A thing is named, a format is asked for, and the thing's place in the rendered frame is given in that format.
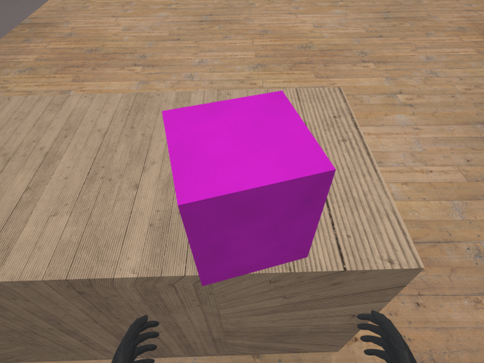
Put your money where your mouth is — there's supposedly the robot right hand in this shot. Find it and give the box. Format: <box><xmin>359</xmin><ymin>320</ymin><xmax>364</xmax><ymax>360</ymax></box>
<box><xmin>357</xmin><ymin>310</ymin><xmax>417</xmax><ymax>363</ymax></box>

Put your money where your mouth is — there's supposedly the pedestal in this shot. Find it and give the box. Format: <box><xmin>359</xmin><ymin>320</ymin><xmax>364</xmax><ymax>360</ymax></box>
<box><xmin>0</xmin><ymin>87</ymin><xmax>425</xmax><ymax>363</ymax></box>

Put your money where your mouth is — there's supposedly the robot left hand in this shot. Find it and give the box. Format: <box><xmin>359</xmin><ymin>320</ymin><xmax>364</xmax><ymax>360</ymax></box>
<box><xmin>111</xmin><ymin>315</ymin><xmax>160</xmax><ymax>363</ymax></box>

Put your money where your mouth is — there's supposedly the carton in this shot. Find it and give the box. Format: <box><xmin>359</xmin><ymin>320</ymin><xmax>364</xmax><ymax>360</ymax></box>
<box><xmin>162</xmin><ymin>91</ymin><xmax>336</xmax><ymax>286</ymax></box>

